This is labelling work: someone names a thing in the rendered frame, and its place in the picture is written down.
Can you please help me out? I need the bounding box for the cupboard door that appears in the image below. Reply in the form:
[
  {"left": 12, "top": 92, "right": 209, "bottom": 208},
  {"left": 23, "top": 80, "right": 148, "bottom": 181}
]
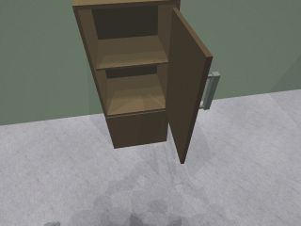
[{"left": 165, "top": 8, "right": 213, "bottom": 164}]

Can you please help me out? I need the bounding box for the handle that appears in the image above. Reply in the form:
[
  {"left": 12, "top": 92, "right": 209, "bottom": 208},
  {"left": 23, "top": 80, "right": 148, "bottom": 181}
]
[{"left": 199, "top": 72, "right": 221, "bottom": 110}]

